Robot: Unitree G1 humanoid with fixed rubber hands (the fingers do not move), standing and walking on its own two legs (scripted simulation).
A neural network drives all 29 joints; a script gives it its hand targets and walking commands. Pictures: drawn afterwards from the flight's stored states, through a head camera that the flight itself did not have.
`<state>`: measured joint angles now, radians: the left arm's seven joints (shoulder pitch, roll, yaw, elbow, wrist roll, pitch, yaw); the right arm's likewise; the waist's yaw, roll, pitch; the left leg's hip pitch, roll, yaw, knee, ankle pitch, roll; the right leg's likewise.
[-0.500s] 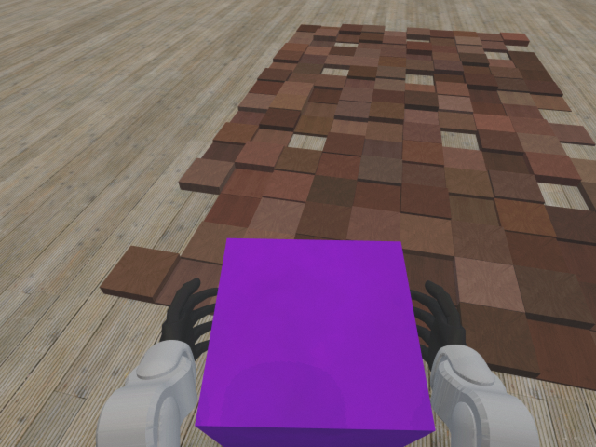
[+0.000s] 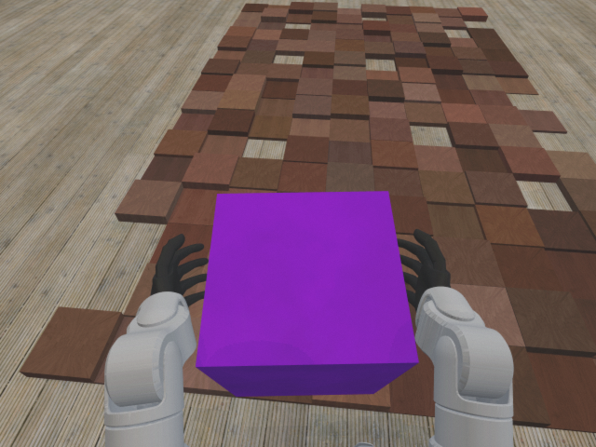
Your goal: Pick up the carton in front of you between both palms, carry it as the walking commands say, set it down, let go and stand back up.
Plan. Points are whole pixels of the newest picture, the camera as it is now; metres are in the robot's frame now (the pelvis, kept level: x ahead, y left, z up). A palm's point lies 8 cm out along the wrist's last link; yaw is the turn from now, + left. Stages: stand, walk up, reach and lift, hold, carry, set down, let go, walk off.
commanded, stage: carry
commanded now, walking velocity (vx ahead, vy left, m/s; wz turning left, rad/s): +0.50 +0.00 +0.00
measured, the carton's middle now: (304, 305) +0.30 -0.01 +0.03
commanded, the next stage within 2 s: none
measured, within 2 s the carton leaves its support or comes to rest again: neither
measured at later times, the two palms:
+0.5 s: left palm (219, 113) +0.63 +0.12 +0.14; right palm (387, 108) +0.65 -0.19 +0.13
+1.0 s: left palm (225, 32) +0.97 +0.14 +0.15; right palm (353, 27) +0.97 -0.17 +0.16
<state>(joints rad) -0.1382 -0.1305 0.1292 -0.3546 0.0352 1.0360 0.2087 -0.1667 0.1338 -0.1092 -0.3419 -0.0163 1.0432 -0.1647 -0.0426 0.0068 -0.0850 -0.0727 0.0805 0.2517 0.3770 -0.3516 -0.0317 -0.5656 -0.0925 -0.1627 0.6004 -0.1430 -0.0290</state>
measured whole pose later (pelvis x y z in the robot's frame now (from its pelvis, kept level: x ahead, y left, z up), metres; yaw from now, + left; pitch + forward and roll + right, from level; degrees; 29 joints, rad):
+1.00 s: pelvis +0.65 -0.01 +0.01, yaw +1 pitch +5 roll -2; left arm -0.45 -0.15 0.25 -0.23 0.04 1.10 0.23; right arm -0.46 0.14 -0.26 -0.22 -0.01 1.10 -0.18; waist -0.03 0.03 -0.08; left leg -0.08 0.00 0.17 0.41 -0.41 0.08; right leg -0.72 -0.07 -0.14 0.79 -0.16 -0.06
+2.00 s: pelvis +1.27 +0.16 +0.02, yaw +5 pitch +2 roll -3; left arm -0.40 -0.19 0.21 -0.06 0.10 1.04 0.22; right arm -0.29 0.14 -0.29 -0.15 -0.02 1.02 -0.15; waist -0.02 -0.01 -0.08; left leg -0.08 -0.09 0.12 0.87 -0.26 -0.01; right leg -0.49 0.08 -0.30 0.55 -0.04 -0.17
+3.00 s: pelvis +1.84 +0.19 +0.01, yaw +2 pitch +5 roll +2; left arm -0.32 -0.17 0.25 0.00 0.04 0.88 0.15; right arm -0.33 0.17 -0.26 -0.03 -0.10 0.91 -0.17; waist 0.05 0.02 -0.03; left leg -0.81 0.04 0.09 1.26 -0.33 0.00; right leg -0.21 0.03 -0.10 0.45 -0.44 -0.11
